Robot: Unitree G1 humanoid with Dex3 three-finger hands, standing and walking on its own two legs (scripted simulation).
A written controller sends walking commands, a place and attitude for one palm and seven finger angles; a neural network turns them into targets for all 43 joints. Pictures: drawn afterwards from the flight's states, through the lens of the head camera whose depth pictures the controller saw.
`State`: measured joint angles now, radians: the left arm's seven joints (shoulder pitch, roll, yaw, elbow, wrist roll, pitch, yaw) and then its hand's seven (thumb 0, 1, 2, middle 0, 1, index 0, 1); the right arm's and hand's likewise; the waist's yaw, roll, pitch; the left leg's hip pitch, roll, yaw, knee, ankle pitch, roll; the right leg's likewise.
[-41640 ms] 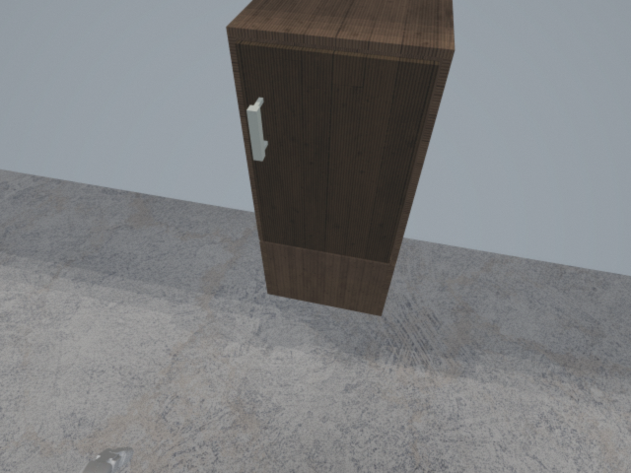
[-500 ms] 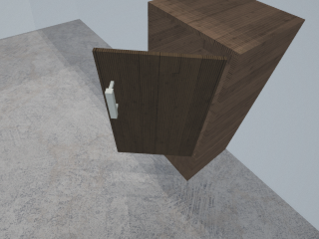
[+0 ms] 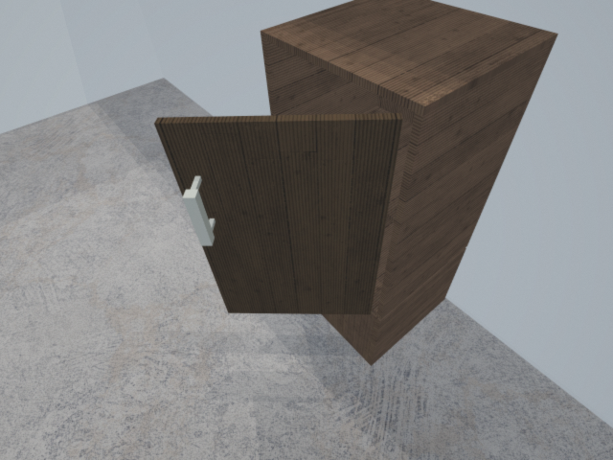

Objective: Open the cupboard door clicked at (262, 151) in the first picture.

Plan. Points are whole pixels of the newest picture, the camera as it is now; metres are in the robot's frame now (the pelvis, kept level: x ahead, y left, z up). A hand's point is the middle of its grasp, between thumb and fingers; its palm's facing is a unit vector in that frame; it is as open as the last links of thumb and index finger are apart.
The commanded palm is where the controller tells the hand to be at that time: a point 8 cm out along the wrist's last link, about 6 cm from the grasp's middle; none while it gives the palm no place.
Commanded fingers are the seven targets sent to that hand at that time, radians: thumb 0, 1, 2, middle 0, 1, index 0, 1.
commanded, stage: raise the hand with hooked fingers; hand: left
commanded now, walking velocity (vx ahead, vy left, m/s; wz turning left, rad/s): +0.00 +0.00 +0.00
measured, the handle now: (202, 211) +0.53 +0.23 +0.00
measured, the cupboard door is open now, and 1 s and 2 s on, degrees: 49 49 49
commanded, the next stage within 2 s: none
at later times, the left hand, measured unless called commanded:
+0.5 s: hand out of the picture +0.14 +0.18 -0.05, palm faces -0.03 -1.00 +0.01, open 8.4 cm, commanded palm +0.12 +0.25 -0.05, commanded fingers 0.00 0.41 0.69 -0.23 -0.62 -0.23 -0.62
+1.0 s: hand (111, 427) +0.17 +0.26 -0.02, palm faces +0.08 -0.99 -0.07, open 11.4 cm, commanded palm +0.15 +0.31 -0.02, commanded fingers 0.00 -0.17 0.44 -0.28 -0.99 -0.28 -0.99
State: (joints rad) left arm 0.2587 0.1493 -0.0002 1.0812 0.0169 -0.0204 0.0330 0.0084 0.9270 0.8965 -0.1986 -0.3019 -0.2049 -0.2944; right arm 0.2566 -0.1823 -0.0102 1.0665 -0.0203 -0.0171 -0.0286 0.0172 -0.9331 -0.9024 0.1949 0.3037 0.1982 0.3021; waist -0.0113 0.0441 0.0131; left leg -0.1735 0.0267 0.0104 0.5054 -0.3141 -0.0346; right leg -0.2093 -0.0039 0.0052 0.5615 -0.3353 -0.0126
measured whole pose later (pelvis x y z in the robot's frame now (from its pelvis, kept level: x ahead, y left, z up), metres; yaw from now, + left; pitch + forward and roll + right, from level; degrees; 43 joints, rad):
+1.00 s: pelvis -0.06 +0.03 -0.07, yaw +2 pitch +13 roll -2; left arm 0.32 0.27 0.27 0.03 -0.29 -0.33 -0.28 0.01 0.05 0.53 -0.26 -0.85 -0.27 -0.84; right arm 0.31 -0.22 0.02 0.55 0.02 -0.22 -0.06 0.02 -0.90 -0.90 0.20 0.31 0.21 0.30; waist -0.01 0.02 -0.12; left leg -0.86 0.01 -0.03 1.11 -0.48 0.01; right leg -0.82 -0.03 -0.03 1.05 -0.46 0.03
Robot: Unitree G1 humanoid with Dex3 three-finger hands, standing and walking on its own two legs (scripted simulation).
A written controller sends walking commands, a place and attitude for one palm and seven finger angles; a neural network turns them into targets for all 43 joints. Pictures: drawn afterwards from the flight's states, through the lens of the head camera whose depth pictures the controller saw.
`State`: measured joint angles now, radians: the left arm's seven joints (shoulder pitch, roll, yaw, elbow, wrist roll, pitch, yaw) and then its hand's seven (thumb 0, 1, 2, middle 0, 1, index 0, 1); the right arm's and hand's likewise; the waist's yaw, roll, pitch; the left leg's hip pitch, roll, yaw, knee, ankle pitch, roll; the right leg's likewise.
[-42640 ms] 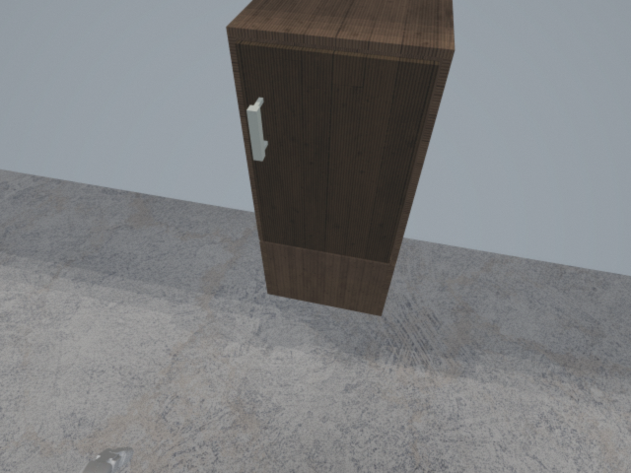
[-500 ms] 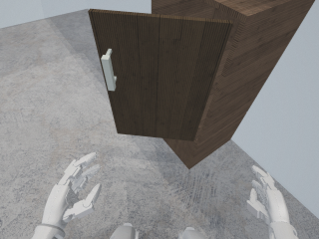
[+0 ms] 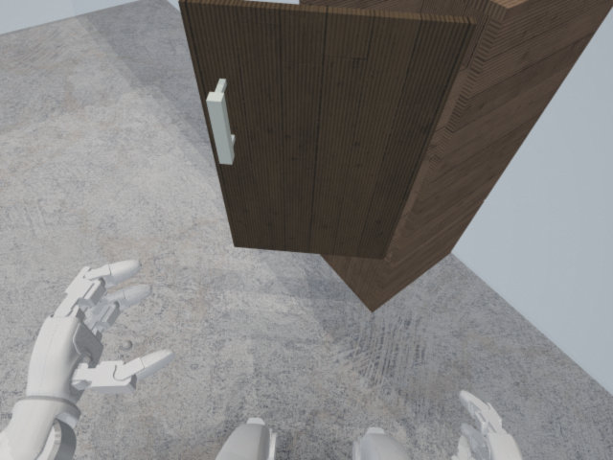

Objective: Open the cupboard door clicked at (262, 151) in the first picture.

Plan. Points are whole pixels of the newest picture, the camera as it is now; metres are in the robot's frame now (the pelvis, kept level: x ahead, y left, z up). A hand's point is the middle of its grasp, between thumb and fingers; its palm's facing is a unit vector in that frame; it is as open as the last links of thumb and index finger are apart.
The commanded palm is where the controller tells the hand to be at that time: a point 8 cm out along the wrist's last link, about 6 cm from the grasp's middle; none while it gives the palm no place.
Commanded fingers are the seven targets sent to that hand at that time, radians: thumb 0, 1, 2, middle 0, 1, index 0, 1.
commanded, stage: raise the hand with hooked fingers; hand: left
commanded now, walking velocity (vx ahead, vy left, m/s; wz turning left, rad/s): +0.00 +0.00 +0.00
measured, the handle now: (224, 122) +0.60 +0.17 +0.07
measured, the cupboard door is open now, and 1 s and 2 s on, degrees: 49 49 49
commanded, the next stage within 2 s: move the hooked fingers beside the handle in 1.20 s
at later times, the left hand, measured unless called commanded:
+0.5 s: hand (114, 298) +0.28 +0.24 +0.07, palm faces -0.01 -1.00 -0.06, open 13.8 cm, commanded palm +0.26 +0.30 +0.08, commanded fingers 0.00 -0.50 0.30 -0.30 -1.20 -0.30 -1.20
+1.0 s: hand (113, 271) +0.31 +0.25 +0.08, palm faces +0.00 -1.00 -0.03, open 14.0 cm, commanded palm +0.28 +0.30 +0.09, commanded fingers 0.00 -0.50 0.30 -0.30 -1.20 -0.30 -1.20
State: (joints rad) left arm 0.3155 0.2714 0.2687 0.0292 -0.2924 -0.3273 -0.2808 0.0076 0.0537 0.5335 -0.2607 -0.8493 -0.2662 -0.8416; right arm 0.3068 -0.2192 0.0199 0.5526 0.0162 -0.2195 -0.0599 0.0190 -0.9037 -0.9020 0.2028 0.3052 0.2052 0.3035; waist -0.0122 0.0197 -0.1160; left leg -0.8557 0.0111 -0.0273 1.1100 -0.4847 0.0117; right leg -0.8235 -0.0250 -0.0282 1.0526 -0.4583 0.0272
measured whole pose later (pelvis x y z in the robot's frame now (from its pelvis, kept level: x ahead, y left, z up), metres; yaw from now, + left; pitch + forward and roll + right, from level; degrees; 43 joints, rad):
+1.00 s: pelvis +0.02 -0.02 +0.02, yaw -1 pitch +13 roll -2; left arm -0.02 0.40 0.46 0.41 -0.37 -0.31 -0.54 -0.01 -0.50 0.30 -0.30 -1.20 -0.31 -1.19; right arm 0.29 -0.29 0.02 0.54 0.03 -0.18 -0.07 0.02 -0.91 -0.90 0.20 0.30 0.20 0.30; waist -0.02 0.01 -0.09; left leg -0.75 0.04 -0.03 1.00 -0.47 -0.01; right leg -0.73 0.00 -0.03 0.96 -0.44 0.01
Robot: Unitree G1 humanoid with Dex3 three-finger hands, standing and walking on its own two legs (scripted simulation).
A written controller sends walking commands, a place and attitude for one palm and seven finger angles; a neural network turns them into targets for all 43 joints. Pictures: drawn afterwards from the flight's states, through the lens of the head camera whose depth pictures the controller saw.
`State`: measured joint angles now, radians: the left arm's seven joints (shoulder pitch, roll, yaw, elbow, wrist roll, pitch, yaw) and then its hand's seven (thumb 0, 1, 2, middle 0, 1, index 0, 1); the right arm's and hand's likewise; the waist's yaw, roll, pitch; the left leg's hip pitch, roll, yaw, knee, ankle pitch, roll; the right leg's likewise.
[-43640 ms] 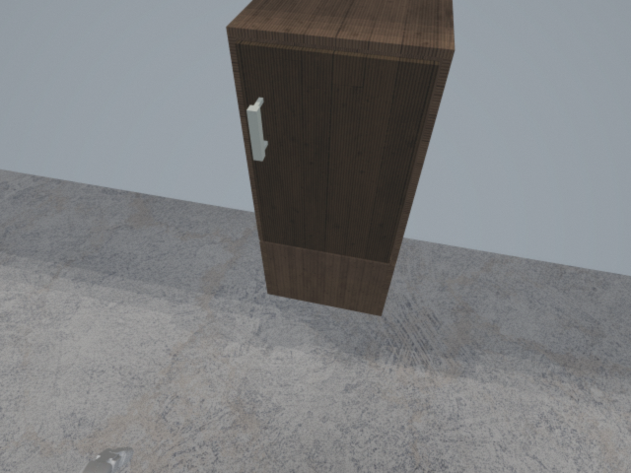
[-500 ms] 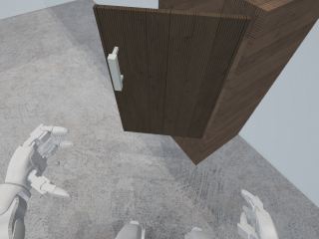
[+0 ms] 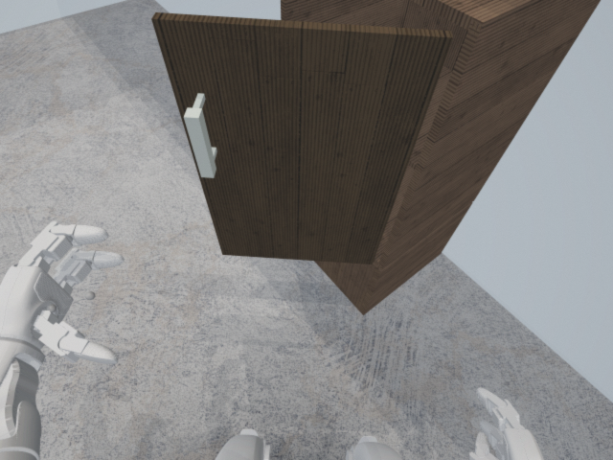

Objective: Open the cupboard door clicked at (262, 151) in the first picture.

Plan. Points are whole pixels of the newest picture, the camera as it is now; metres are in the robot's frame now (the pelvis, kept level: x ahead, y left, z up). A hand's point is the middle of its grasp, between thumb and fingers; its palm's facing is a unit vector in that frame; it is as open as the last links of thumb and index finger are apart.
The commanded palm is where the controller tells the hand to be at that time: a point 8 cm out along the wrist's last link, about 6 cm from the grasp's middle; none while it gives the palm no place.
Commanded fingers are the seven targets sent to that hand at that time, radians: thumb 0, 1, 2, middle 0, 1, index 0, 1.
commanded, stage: raise the hand with hooked fingers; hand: left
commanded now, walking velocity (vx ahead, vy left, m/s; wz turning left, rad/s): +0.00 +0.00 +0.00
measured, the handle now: (204, 136) +0.58 +0.20 +0.05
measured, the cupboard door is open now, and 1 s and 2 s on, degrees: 49 49 49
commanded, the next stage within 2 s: move the hooked fingers beside the handle in 0.20 s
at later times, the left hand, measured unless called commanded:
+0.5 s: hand (97, 282) +0.31 +0.27 +0.06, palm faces -0.02 -1.00 -0.01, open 14.0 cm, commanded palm +0.29 +0.32 +0.07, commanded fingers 0.00 -0.50 0.30 -0.30 -1.20 -0.30 -1.20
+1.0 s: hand (115, 232) +0.38 +0.28 +0.05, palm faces -0.02 -1.00 +0.00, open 14.0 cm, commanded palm +0.37 +0.33 +0.06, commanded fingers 0.00 -0.50 0.30 -0.30 -1.20 -0.30 -1.20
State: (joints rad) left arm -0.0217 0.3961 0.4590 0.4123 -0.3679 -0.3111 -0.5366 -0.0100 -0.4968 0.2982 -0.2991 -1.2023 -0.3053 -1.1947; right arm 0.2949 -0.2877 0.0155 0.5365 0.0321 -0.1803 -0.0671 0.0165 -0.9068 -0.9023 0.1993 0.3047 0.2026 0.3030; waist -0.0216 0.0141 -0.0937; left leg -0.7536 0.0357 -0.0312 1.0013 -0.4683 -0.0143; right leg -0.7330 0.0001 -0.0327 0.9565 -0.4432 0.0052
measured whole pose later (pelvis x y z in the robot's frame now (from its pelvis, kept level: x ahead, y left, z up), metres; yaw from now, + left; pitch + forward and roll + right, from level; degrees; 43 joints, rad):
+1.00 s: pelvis +0.00 +0.01 -0.01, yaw -1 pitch +17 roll -2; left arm -0.43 0.50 0.48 0.80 -0.27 -0.33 -0.55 -0.01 -0.50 0.30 -0.30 -1.20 -0.30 -1.19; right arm 0.33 -0.29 0.02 0.59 0.03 -0.10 -0.06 0.01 -0.91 -0.90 0.20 0.30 0.20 0.30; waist -0.06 0.01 -0.10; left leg -0.86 0.04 -0.03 1.04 -0.48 -0.01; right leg -0.83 0.00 -0.03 0.98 -0.44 0.01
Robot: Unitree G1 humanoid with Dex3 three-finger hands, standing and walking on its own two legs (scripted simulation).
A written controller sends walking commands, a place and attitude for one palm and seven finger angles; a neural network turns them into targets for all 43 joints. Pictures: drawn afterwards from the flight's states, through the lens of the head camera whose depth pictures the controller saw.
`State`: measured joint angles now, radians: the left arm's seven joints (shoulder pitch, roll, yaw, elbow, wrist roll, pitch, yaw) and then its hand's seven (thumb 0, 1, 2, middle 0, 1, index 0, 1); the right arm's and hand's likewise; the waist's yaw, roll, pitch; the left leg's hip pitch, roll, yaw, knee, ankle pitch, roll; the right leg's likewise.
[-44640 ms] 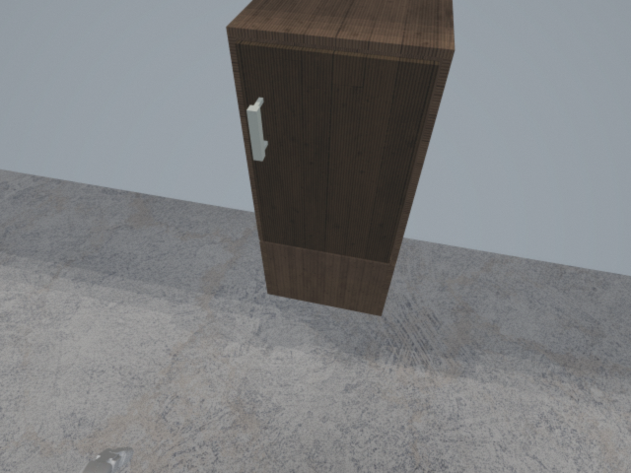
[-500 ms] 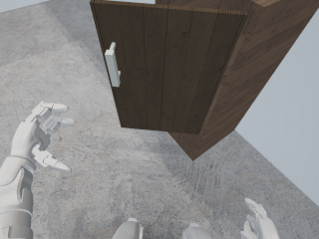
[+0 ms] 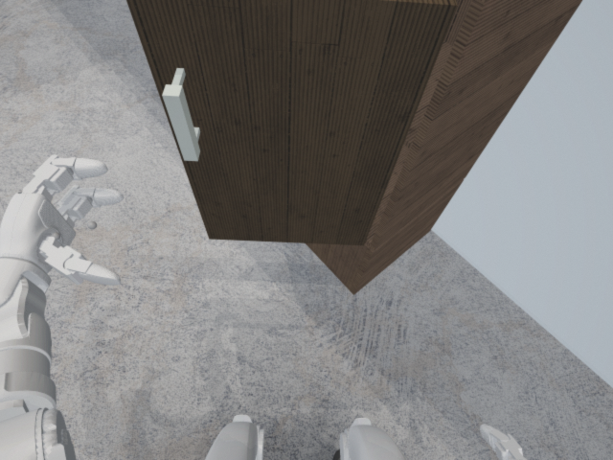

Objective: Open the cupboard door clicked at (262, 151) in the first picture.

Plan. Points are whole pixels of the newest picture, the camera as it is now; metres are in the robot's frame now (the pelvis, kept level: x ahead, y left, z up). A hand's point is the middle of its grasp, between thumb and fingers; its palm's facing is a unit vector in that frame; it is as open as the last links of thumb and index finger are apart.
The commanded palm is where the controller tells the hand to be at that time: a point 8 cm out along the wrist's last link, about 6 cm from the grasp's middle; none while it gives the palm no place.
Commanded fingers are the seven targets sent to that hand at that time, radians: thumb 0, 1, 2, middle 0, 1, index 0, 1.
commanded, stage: move the hooked fingers beside the handle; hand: left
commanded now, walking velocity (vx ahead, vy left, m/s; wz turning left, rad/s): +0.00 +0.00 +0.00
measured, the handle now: (185, 116) +0.58 +0.20 +0.06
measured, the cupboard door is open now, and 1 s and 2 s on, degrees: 49 49 49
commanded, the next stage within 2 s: slide the fingers in behind the handle in 1.70 s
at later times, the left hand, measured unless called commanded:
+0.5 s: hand (117, 174) +0.46 +0.26 +0.06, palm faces -0.03 -1.00 +0.00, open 14.0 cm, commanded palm +0.44 +0.31 +0.06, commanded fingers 0.00 -0.50 0.30 -0.30 -1.20 -0.30 -1.20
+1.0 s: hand (138, 137) +0.53 +0.25 +0.06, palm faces -0.03 -1.00 -0.01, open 14.0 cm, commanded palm +0.51 +0.30 +0.06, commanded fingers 0.00 -0.50 0.30 -0.30 -1.20 -0.30 -1.20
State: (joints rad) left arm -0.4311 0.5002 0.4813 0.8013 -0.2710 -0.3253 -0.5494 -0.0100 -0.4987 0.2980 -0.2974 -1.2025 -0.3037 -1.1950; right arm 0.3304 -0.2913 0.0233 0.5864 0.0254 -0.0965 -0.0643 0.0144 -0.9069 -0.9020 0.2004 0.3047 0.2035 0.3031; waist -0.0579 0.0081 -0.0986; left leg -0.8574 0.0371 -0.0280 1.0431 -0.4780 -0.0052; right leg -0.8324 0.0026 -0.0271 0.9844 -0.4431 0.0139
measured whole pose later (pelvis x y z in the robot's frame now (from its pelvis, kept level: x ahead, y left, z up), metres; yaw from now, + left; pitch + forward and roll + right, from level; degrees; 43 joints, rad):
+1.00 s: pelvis -0.01 +0.01 -0.02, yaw -2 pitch +26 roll -4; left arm -1.02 0.78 0.53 1.26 -0.07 -0.32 -0.47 -0.01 -0.50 0.30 -0.30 -1.20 -0.30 -1.19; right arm 0.39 -0.29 0.07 0.59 -0.01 0.05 -0.03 0.01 -0.91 -0.90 0.20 0.30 0.20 0.30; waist -0.21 0.02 -0.08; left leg -1.11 0.06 -0.03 1.15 -0.49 0.01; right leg -1.07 0.03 -0.03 1.05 -0.43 0.03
